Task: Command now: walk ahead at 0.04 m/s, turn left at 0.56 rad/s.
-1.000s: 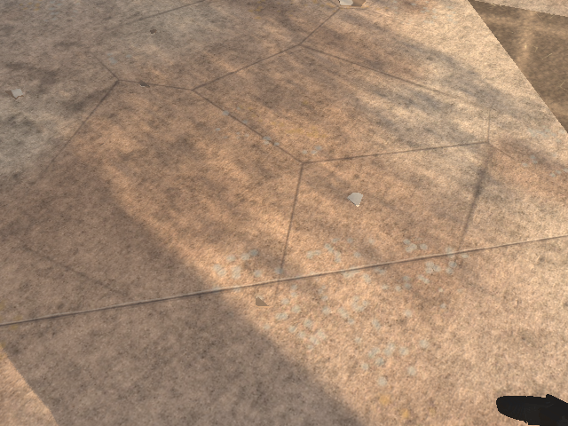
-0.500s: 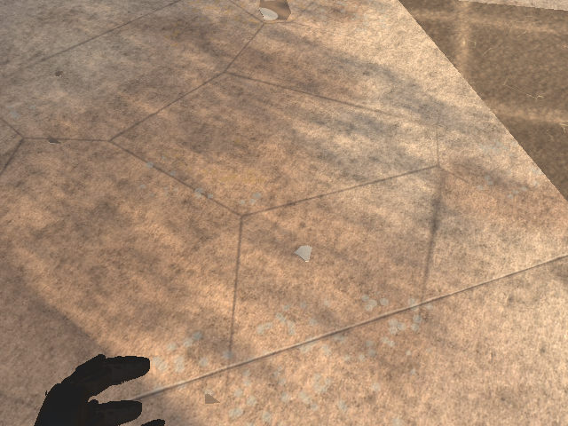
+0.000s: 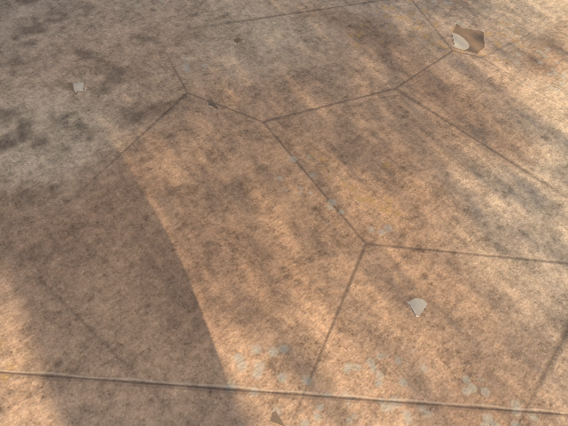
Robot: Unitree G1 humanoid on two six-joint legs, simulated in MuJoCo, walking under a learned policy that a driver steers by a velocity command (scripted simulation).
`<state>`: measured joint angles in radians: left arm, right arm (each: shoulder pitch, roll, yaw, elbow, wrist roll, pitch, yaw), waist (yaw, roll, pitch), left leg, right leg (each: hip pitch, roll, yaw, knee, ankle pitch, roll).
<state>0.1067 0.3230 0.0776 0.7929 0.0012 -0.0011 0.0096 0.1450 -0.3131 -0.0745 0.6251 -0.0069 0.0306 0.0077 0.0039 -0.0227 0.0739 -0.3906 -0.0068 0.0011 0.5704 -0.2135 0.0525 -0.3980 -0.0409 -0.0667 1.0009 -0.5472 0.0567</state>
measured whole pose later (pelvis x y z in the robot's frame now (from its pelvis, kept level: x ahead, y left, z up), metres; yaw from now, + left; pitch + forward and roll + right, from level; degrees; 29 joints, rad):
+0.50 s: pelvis +0.01 -0.04 +0.01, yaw +16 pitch +1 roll +1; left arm 0.17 0.27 0.06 0.78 0.01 0.00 0.02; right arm 0.18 -0.36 -0.10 0.64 0.01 0.05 -0.03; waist 0.02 0.05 0.04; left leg -0.52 -0.11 -0.15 1.09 -0.44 -0.05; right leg -0.24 0.00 0.01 0.46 -0.24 -0.01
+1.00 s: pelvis +0.00 +0.00 +0.00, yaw +15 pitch -1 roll +1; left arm 0.19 0.31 0.05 0.87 -0.01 0.01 0.01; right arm 0.17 -0.24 -0.04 0.70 -0.02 0.02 -0.03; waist 0.04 -0.02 0.04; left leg -0.20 -0.02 0.02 0.52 -0.30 0.02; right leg -0.28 -0.05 0.04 0.59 -0.29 0.05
